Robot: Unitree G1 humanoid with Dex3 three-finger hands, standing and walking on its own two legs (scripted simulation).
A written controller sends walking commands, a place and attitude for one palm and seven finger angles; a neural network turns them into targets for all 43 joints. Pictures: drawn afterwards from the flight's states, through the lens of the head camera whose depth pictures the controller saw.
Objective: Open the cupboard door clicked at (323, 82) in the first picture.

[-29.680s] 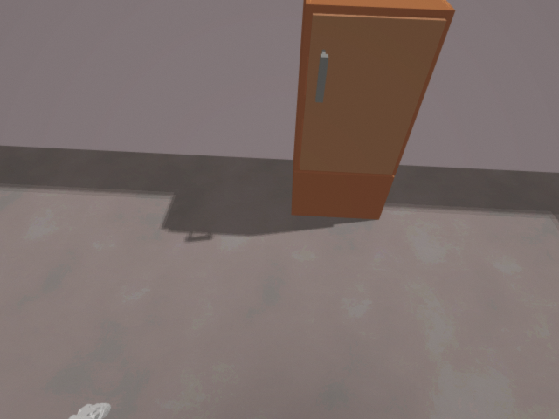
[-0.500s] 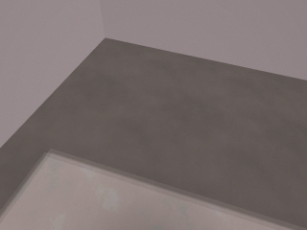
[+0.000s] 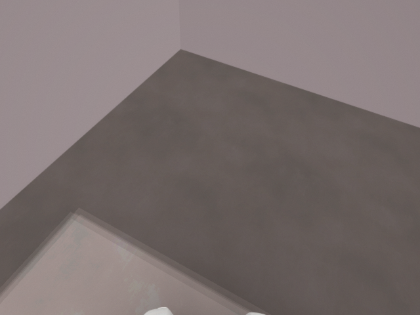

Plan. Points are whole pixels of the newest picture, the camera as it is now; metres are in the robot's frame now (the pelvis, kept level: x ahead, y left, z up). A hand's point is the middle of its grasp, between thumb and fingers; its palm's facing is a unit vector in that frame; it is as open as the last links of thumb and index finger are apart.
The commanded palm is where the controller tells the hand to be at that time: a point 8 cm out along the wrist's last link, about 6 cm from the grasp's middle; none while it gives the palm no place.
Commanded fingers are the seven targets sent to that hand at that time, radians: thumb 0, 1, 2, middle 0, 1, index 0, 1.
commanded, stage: turn to face it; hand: left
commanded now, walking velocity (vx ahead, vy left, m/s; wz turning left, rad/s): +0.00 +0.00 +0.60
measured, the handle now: out of the picture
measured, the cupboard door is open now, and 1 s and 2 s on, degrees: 47 47 47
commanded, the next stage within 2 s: none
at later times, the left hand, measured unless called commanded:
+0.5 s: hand out of the picture +0.04 +0.15 -0.17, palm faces +0.35 -0.91 -0.22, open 7.4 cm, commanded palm none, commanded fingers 0.00 0.90 0.90 -0.20 -0.30 -0.20 -0.30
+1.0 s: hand out of the picture +0.06 +0.12 -0.15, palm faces +0.60 -0.76 -0.23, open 7.4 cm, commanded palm none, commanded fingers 0.00 0.90 0.90 -0.20 -0.30 -0.20 -0.30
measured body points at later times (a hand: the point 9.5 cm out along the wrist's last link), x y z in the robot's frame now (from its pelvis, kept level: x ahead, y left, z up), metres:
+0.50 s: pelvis +0.07 -0.05 +0.00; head +0.12 -0.02 +0.45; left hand +0.02 +0.20 -0.15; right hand +0.29 -0.25 -0.12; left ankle +0.04 +0.06 -0.73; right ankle +0.05 -0.17 -0.71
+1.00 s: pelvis +0.12 -0.09 +0.01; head +0.16 -0.05 +0.46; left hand +0.03 +0.16 -0.13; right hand +0.36 -0.24 -0.13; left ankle +0.04 +0.01 -0.70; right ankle +0.18 -0.20 -0.72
